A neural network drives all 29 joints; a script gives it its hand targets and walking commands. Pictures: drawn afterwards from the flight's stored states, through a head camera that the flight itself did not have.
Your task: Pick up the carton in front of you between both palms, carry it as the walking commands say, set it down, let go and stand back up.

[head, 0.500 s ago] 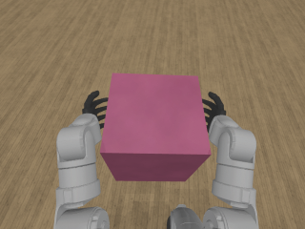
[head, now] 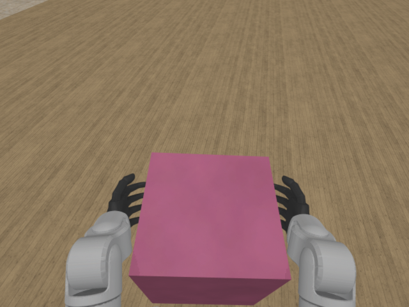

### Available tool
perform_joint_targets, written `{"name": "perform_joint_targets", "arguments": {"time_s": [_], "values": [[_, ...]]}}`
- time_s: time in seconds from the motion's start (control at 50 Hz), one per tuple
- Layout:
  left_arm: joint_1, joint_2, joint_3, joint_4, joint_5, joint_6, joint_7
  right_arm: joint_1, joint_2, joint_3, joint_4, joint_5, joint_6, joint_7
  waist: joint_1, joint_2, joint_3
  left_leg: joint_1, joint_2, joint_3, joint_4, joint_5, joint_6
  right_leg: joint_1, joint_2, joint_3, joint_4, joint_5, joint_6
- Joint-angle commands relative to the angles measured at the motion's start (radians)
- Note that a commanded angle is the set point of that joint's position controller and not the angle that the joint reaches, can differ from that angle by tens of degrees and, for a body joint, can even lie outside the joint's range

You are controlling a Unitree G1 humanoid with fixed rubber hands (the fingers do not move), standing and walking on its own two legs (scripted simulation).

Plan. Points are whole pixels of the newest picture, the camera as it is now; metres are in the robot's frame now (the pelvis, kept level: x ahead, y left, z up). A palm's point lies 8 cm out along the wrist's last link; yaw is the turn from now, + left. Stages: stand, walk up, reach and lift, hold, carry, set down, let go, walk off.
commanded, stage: carry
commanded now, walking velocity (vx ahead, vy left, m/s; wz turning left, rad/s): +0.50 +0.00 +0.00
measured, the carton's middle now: (206, 235) +0.25 +0.00 +0.03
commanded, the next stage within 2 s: none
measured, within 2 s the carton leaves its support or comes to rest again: neither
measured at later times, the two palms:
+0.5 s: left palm (144, 123) +0.51 +0.16 +0.09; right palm (264, 127) +0.50 -0.13 +0.09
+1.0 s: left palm (153, 118) +0.59 +0.16 +0.05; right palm (258, 119) +0.59 -0.14 +0.05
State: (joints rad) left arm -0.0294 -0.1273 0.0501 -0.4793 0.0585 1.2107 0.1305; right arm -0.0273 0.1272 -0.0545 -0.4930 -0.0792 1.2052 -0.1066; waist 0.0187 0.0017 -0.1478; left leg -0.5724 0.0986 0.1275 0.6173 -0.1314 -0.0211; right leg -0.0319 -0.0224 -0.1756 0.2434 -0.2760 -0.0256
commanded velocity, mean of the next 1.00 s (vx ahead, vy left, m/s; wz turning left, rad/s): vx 0.05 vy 0.00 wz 0.00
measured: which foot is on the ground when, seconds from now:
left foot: up 0.00-0.10, down 0.12-1.00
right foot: down 0.00-0.16, up 0.18-0.48, down 0.50-1.00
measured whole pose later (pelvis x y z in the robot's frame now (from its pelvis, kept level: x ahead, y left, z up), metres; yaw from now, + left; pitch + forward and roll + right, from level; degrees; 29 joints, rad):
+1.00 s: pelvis +0.33 +0.01 -0.02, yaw +0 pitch +3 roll +0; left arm -0.08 -0.13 0.07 -0.23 0.15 1.07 0.07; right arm -0.08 0.13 -0.07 -0.23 -0.15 1.06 -0.06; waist 0.01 0.01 -0.13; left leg -0.16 0.08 0.16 0.53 -0.42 -0.03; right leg -0.35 -0.06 -0.21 0.57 -0.28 -0.03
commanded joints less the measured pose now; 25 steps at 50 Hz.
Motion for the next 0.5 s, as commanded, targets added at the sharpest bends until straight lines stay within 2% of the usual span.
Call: {"name": "perform_joint_targets", "arguments": {"time_s": [0.0, 0.04, 0.06, 0.08, 0.1, 0.12, 0.14, 0.16, 0.18, 0.2, 0.22, 0.24, 0.26, 0.32, 0.38, 0.4, 0.44, 0.46, 0.48], "values": [[-0.419, -0.766, -0.636, -0.08, -0.321, 0.017, -0.192, -0.41, 0.804, 0.656, -0.049, 0.312, 0.025, 0.145, 0.004, -0.144, -0.016, 0.018, -0.024, 0.057, -0.07, 0.087, 0.009, 0.028, -0.215, 0.092, -0.076, 0.326, -0.084], [-0.427, -0.739, -0.626, -0.07, -0.314, 0.033, -0.184, -0.415, 0.773, 0.64, -0.038, 0.313, 0.042, 0.143, 0.004, -0.152, 0.018, 0.059, -0.022, 0.069, -0.106, 0.09, 0.024, 0.029, -0.221, 0.083, -0.05, 0.335, -0.069], [-0.433, -0.73, -0.624, -0.065, -0.313, 0.04, -0.18, -0.416, 0.762, 0.629, -0.028, 0.313, 0.049, 0.142, 0.001, -0.154, 0.014, 0.115, -0.035, 0.091, -0.119, 0.06, 0.033, 0.022, -0.221, 0.069, -0.004, 0.395, -0.06], [-0.443, -0.722, -0.624, -0.06, -0.314, 0.046, -0.177, -0.41, 0.754, 0.618, -0.014, 0.311, 0.054, 0.141, -0.01, -0.139, -0.011, 0.224, -0.067, 0.134, -0.143, 0.025, 0.039, -0.003, -0.201, 0.03, 0.097, 0.471, -0.044], [-0.449, -0.716, -0.626, -0.056, -0.315, 0.052, -0.174, -0.398, 0.746, 0.604, 0.005, 0.308, 0.057, 0.141, -0.022, -0.099, -0.065, 0.397, -0.105, 0.167, -0.148, -0.042, 0.042, -0.064, -0.156, -0.022, 0.259, 0.532, -0.019], [-0.466, -0.701, -0.624, -0.053, -0.314, 0.057, -0.171, -0.395, 0.739, 0.591, 0.025, 0.302, 0.059, 0.141, -0.042, -0.015, -0.113, 0.577, 0.004, -0.004, -0.195, -0.084, 0.062, -0.212, -0.112, -0.042, 0.467, 0.426, 0.026], [-0.487, -0.702, -0.632, -0.08, -0.316, 0.063, -0.17, -0.405, 0.732, 0.581, 0.044, 0.298, 0.054, 0.143, -0.051, 0.251, -0.215, 0.769, 0.258, -0.438, -0.29, -0.078, 0.202, -0.452, -0.011, -0.019, 0.794, 0.18, 0.078], [-0.505, -0.723, -0.648, -0.079, -0.327, 0.062, -0.175, -0.387, 0.773, 0.584, 0.056, 0.311, 0.05, 0.148, -0.045, 0.314, -0.207, 0.782, 0.328, -0.578, -0.367, 0.254, 0.25, -0.583, 0.053, 0.06, 0.958, -0.218, 0.069], [-0.501, -0.778, -0.66, -0.048, -0.331, 0.053, -0.181, -0.401, 0.807, 0.597, 0.041, 0.32, 0.044, 0.155, -0.043, 0.229, -0.221, 0.751, 0.318, -0.459, -0.326, 0.471, 0.254, -0.592, 0.001, 0.134, 1.052, -0.24, 0.049], [-0.484, -0.825, -0.664, -0.034, -0.329, 0.039, -0.188, -0.405, 0.857, 0.613, 0.036, 0.334, 0.032, 0.163, -0.042, 0.14, -0.251, 0.709, 0.294, -0.364, -0.296, 0.577, 0.232, -0.573, -0.037, 0.158, 1.045, -0.212, 0.031], [-0.474, -0.875, -0.672, -0.024, -0.328, 0.023, -0.195, -0.418, 0.906, 0.634, 0.024, 0.346, 0.017, 0.172, -0.037, 0.064, -0.248, 0.639, 0.275, -0.28, -0.31, 0.555, 0.193, -0.538, -0.074, 0.172, 0.956, -0.168, 0.024], [-0.468, -0.914, -0.68, -0.021, -0.324, 0.007, -0.198, -0.435, 0.944, 0.655, 0.015, 0.353, 0.002, 0.179, -0.026, 0.068, -0.239, 0.583, 0.245, -0.201, -0.33, 0.51, 0.142, -0.488, -0.095, 0.169, 0.826, -0.127, 0.026], [-0.458, -0.94, -0.685, -0.022, -0.319, -0.007, -0.199, -0.44, 0.965, 0.667, 0.005, 0.362, -0.011, 0.185, -0.022, 0.103, -0.24, 0.555, 0.219, -0.15, -0.344, 0.475, 0.126, -0.441, -0.078, 0.136, 0.729, -0.108, 0.029], [-0.397, -0.966, -0.691, -0.026, -0.296, -0.041, -0.191, -0.41, 0.968, 0.685, -0.018, 0.373, -0.034, 0.201, -0.019, 0.135, -0.237, 0.504, 0.184, -0.052, -0.347, 0.438, 0.137, -0.345, -0.038, 0.081, 0.481, -0.087, 0.041], [-0.391, -0.936, -0.701, -0.076, -0.29, -0.05, -0.183, -0.375, 0.93, 0.688, -0.045, 0.369, -0.042, 0.204, -0.03, 0.176, -0.23, 0.503, 0.174, -0.01, -0.318, 0.416, 0.134, -0.314, -0.022, 0.027, 0.34, 0.052, 0.047], [-0.401, -0.92, -0.703, -0.099, -0.296, -0.047, -0.183, -0.374, 0.916, 0.689, -0.059, 0.367, -0.041, 0.202, -0.031, 0.172, -0.224, 0.486, 0.167, 0.001, -0.305, 0.37, 0.127, -0.287, -0.024, 0.014, 0.301, 0.114, 0.049], [-0.409, -0.882, -0.7, -0.124, -0.306, -0.033, -0.183, -0.381, 0.881, 0.684, -0.077, 0.357, -0.031, 0.194, -0.023, 0.138, -0.195, 0.429, 0.129, 0.03, -0.252, 0.234, 0.087, -0.193, -0.031, -0.009, 0.16, 0.284, 0.051], [-0.407, -0.854, -0.69, -0.126, -0.308, -0.021, -0.184, -0.376, 0.856, 0.675, -0.073, 0.344, -0.022, 0.189, -0.022, 0.109, -0.177, 0.394, 0.112, 0.032, -0.222, 0.172, 0.061, -0.142, -0.056, 0.0, 0.112, 0.329, 0.054], [-0.406, -0.82, -0.677, -0.121, -0.308, -0.007, -0.184, -0.372, 0.826, 0.664, -0.059, 0.33, -0.011, 0.181, -0.02, 0.076, -0.175, 0.34, 0.106, 0.031, -0.185, 0.102, 0.036, -0.066, -0.123, 0.05, 0.116, 0.378, 0.052]]}}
